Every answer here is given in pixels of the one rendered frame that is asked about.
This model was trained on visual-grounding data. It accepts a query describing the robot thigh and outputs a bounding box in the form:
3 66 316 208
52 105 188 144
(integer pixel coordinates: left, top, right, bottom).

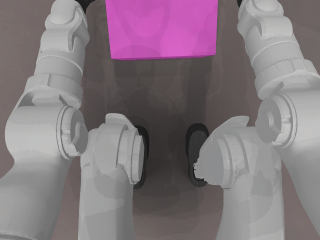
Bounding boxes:
78 123 144 240
207 126 285 240

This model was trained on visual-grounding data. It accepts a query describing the left robot hand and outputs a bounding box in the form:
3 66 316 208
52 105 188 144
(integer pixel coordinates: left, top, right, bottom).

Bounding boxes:
75 0 95 15

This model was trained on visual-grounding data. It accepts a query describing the robot right thigh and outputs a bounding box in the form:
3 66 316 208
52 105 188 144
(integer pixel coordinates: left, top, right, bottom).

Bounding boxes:
207 126 285 240

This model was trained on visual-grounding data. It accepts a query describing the robot left forearm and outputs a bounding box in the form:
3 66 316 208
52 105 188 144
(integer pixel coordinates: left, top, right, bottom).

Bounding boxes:
5 0 90 154

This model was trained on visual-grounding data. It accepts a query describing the robot right upper arm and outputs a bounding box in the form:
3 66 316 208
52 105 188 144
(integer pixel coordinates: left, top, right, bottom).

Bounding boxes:
255 89 320 236

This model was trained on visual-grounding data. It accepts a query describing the carton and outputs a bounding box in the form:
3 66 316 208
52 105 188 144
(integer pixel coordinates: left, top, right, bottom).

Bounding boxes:
105 0 218 61

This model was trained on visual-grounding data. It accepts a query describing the robot right forearm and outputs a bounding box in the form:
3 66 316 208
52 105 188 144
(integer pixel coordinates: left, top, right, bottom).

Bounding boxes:
237 0 320 100

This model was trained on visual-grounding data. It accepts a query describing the robot left thigh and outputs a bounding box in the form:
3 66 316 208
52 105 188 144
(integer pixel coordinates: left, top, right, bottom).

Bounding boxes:
78 123 144 240

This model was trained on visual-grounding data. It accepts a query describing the robot left upper arm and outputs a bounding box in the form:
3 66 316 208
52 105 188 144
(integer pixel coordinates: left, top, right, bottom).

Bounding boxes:
0 104 89 240

